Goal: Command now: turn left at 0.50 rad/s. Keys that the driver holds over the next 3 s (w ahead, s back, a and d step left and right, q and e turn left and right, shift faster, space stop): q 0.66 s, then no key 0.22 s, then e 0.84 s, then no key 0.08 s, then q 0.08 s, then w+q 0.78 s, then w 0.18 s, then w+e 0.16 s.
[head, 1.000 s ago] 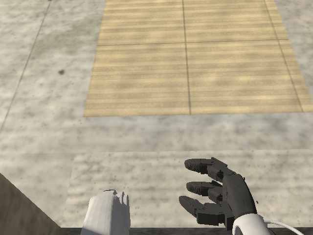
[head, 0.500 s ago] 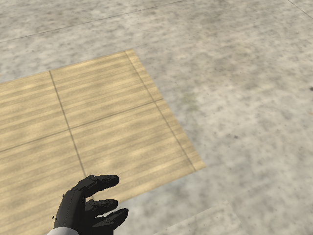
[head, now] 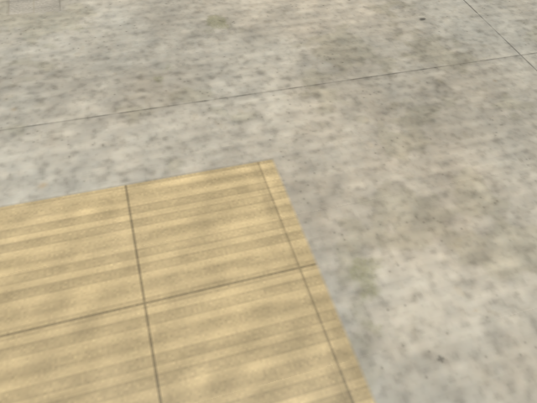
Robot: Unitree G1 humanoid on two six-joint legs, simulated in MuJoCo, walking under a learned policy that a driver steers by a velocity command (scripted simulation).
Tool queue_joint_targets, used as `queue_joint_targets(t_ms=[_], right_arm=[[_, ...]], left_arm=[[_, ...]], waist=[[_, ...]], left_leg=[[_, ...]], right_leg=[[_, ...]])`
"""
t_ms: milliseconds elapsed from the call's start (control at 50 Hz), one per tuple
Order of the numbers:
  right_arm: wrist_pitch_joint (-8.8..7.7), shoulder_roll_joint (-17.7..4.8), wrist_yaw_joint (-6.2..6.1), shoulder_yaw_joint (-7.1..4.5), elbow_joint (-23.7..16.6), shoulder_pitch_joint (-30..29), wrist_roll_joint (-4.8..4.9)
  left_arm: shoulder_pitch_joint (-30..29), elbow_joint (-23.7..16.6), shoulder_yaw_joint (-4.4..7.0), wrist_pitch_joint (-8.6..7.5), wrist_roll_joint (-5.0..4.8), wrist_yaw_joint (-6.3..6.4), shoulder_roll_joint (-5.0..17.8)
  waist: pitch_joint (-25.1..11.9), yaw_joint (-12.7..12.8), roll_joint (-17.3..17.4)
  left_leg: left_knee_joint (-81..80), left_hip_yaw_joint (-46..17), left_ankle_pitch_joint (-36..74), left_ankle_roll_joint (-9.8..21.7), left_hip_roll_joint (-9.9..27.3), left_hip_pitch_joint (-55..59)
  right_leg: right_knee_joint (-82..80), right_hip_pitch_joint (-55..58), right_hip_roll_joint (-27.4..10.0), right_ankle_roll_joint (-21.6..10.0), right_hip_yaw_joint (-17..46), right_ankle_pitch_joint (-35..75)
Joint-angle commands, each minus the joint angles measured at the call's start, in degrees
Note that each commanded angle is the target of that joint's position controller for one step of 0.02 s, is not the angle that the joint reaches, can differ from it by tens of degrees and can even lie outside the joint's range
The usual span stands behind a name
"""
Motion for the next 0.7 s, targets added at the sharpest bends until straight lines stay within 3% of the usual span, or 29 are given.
queue_joint_targets(t_ms=[20,40,60,80,100,120,140,160,200,220,240,280,300,360,380,400,420,440,460,480,520,560,580,600,620,640,660,680,700], right_arm=[[-3.5,-6.98,1.4,-2.4,-3.14,-2.87,3.99],[-3.96,-4.77,1.07,-2.29,-2.5,-2.85,4.51],[-4.42,-4.78,0.38,-2.41,-1.78,-1.95,4.38],[-4.98,-5.62,-0.1,-2.4,-2.67,0.11,3.32],[-5.04,-5.71,0.23,-2.77,-3.61,-1.25,2.7],[-4.92,-6.23,0.44,-3.03,-4.84,0.36,2.11],[-4.67,-7.6,0.06,-3.65,-5.36,1.93,3.03],[-3.64,-6.49,-0.5,-3.32,-5.69,2.31,3.43],[-1.74,-6.26,-1.85,-3.49,-4.82,4.81,3.76],[-2.0,-7.65,-1.99,-3.6,-6.35,3.72,3.48],[-2.38,-8.03,-2.04,-3.37,-6.86,3.61,2.37],[-2.06,-9.49,-2.16,-3.3,-7.43,3.45,2.45],[-2.06,-9.17,-2.25,-3.06,-7.41,3.3,2.29],[-2.0,-9.92,-1.67,-2.53,-8.63,0.52,1.89],[-2.02,-10.11,-1.44,-2.5,-8.65,-0.7,2.56],[-1.82,-9.32,-1.44,-2.48,-8.1,0.43,2.51],[-1.64,-9.03,-1.58,-2.46,-8.51,-0.46,3.31],[-1.31,-9.1,-1.23,-2.74,-8.51,1.45,3.23],[-1.01,-10.1,-0.64,-3.02,-8.57,1.25,3.01],[-0.89,-10.95,-0.14,-3.32,-8.81,0.83,2.9],[-1.13,-11.38,1.0,-3.53,-9.54,-2.88,2.98],[-1.08,-10.72,1.73,-3.6,-9.08,-3.11,4.34],[-1.27,-10.0,2.02,-3.46,-8.9,-2.99,4.35],[-1.44,-7.36,2.43,-2.77,-9.22,-0.18,2.81],[-1.67,-5.54,2.68,-2.41,-7.97,3.99,1.34],[-1.71,-11.78,2.99,-4.18,-8.53,5.1,2.5],[-0.38,-13.97,2.94,-4.72,-8.36,3.24,2.94],[0.34,-12.56,2.44,-4.16,-8.32,-0.01,3.09],[1.56,-11.09,2.2,-3.59,-7.88,-1.65,3.13]], left_arm=[[2.39,-11.17,0.0,-2.86,2.2,-0.51,-1.61],[2.64,-12.21,-0.38,-3.37,2.31,0.42,-1.85],[0.56,-14.05,-0.93,-4.14,3.08,0.15,-1.59],[-0.97,-15.36,-0.51,-4.69,2.69,0.07,-0.44],[1.32,-15.09,-1.16,-4.92,2.56,-0.01,-0.38],[-0.95,-15.49,-0.67,-4.89,2.55,0.33,1.26],[-3.07,-16.13,-0.43,-5.02,2.73,0.93,2.09],[-5.63,-17.25,-1.32,-4.42,3.2,1.65,0.26],[-11.23,-19.03,-2.07,-2.71,2.51,1.75,-2.35],[-9.92,-17.38,-1.48,-2.41,2.38,1.78,-2.09],[-8.61,-16.09,-1.24,-2.14,2.64,2.03,-1.6],[-6.9,-15.31,-0.85,-1.84,2.54,2.29,-1.78],[-6.03,-15.66,-1.0,-1.84,3.25,2.36,-1.65],[-5.82,-15.88,-0.21,-1.88,2.87,3.35,-1.14],[-5.01,-15.8,0.29,-1.78,2.42,3.87,-0.23],[-5.85,-16.09,-0.2,-2.18,2.49,3.86,-1.71],[-6.19,-15.58,-0.44,-2.3,2.4,3.02,-2.23],[-9.09,-16.0,-0.39,-2.31,2.05,2.26,-2.1],[-9.2,-15.9,-0.21,-2.33,2.04,1.82,-1.92],[-8.26,-15.62,0.19,-2.5,2.05,1.37,-1.39],[-4.61,-14.84,0.6,-2.79,0.63,0.93,-0.94],[-2.62,-14.06,1.55,-2.96,0.33,1.26,-0.43],[-1.41,-13.48,2.26,-3.22,0.74,1.54,1.27],[1.34,-13.5,2.83,-2.78,2.18,2.25,4.41],[1.83,-14.7,2.18,-1.89,2.51,2.93,4.37],[5.64,-13.43,2.75,-1.67,3.39,3.34,4.2],[4.07,-13.18,2.42,-1.61,2.7,3.82,2.46],[2.4,-13.39,1.54,-1.48,2.44,4.68,-0.24],[1.53,-14.19,0.69,-1.37,2.81,5.17,-0.41]], waist=[[-0.9,8.79,4.63],[1.96,9.22,4.93],[1.32,8.63,7.18],[0.8,9.08,8.03],[-0.84,9.55,6.6],[-2.1,7.82,5.36],[-3.88,6.75,5.11],[-5.75,5.99,6.13],[-7.95,3.72,8.77],[-10.02,3.26,8.48],[-14.07,1.92,8.36],[-14.58,2.25,7.02],[-14.64,2.09,4.94],[-10.4,3.14,7.95],[-9.79,4.19,8.51],[-11.18,3.62,10.6],[-10.56,3.36,11.05],[-9.99,1.19,12.87],[-10.56,1.02,14.08],[-10.66,1.18,14.81],[-10.41,3.49,16.99],[-7.73,5.65,14.49],[-8.44,6.27,12.24],[-14.39,5.78,0.5],[-12.93,3.1,-9.64],[-16.58,3.67,-14.87],[-14.54,4.07,-13.03],[-11.27,5.49,-11.14],[-10.06,6.28,-8.32]], left_leg=[[-47.2,-41.61,-1.22,7.15,7.71,5.79],[-43.8,-34.59,-0.06,5.69,6.16,5.17],[-43.17,-32.32,1.74,4.84,3.45,8.78],[-44.98,-32.45,10.01,5.27,3.84,14.44],[-44.07,-30.18,18.81,4.72,5.24,17.27],[-44.84,-28.46,26.22,4.15,5.15,21.52],[-46.61,-27.25,32.21,3.76,5.53,27.23],[-49.27,-26.9,37.36,3.47,5.93,31.87],[-50.08,-28.27,45.5,3.59,6.95,38.98],[-49.34,-28.55,56.12,2.81,9.1,42.69],[-47.99,-29.71,62.57,3.33,11.45,45.01],[-48.29,-29.72,60.65,4.65,11.82,43.34],[-47.62,-31.3,57.72,5.31,12.5,40.54],[-47.95,-33.7,49.67,6.17,12.12,36.72],[-47.69,-33.45,48.17,6.02,11.87,35.46],[-45.35,-32.21,49.77,6.0,11.67,36.45],[-44.41,-30.76,50.74,4.57,10.63,36.25],[-44.99,-31.51,54.0,4.74,10.17,35.04],[-44.55,-32.09,56.36,4.79,10.19,35.43],[-44.61,-32.81,58.63,4.64,10.13,34.51],[-44.09,-35.6,59.03,4.55,10.93,33.63],[-42.36,-35.9,50.05,1.72,7.02,32.44],[-38.68,-34.11,46.43,0.02,4.7,28.88],[-24.89,-27.6,23.59,-3.36,0.39,21.03],[-13.5,-18.99,-11.67,-6.76,-6.27,7.6],[-1.73,-14.88,-11.25,-10.16,-3.54,7.21],[5.8,-11.14,-5.84,-12.13,3.12,4.04],[6.07,-11.01,-1.75,-12.36,4.64,2.64],[7.45,-10.63,0.77,-12.88,4.64,2.52]], right_leg=[[35.2,-16.17,7.42,-2.12,7.03,-8.95],[35.87,-17.93,5.84,-2.48,5.89,-8.29],[38.32,-19.34,5.63,-3.41,5.89,-6.92],[37.71,-22.5,6.15,-3.58,6.12,-8.01],[32.71,-24.65,5.3,-2.8,7.04,-7.15],[27.79,-25.89,4.66,-2.32,5.78,-8.35],[20.33,-26.41,3.8,-1.47,5.53,-8.54],[10.07,-27.25,2.61,-0.99,4.62,-8.22],[0.35,-30.07,2.82,1.51,2.56,-7.81],[-2.31,-31.27,1.96,1.87,2.14,-5.77],[0.96,-30.77,2.05,3.03,1.95,-5.23],[2.3,-31.33,2.15,4.01,2.18,-4.95],[3.06,-29.65,3.62,4.34,2.53,-4.92],[2.85,-31.99,4.3,4.94,3.01,-4.18],[-0.59,-31.02,3.91,4.91,3.69,-3.78],[-4.04,-29.02,3.74,4.34,3.23,-1.73],[-11.27,-27.36,3.56,4.11,1.72,-1.23],[-15.4,-24.74,4.19,3.54,0.16,-0.8],[-19.28,-21.54,4.43,3.02,-0.3,-1.26],[-22.74,-17.74,4.93,2.58,-0.64,-2.13],[-30.46,-10.29,4.06,0.64,1.89,-4.53],[-48.13,-2.55,5.04,0.52,0.74,2.99],[-51.52,4.99,3.65,-0.07,0.73,11.28],[-48.71,17.58,-8.52,-5.42,9.12,28.39],[-42.35,23.27,-17.96,-11.91,15.83,59.09],[-45.48,17.39,-24.54,-18.91,23.14,59.82],[-46.24,15.28,-22.12,-17.96,19.79,45.6],[-47.97,12.12,-17.27,-14.28,16.04,33.29],[-49.04,9.32,-15.52,-13.66,13.84,27.97]])
Next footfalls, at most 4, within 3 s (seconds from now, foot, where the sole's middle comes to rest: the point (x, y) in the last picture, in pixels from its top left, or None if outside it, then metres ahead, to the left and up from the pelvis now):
0.60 right None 0.29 -0.14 -0.66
0.94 left None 0.13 0.09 -0.66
1.38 right None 0.26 -0.14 -0.66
2.00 left None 0.21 0.08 -0.66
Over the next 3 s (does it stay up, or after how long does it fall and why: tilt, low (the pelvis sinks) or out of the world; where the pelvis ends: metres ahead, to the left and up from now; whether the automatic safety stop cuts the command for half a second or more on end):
stays up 0.59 0.14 0.10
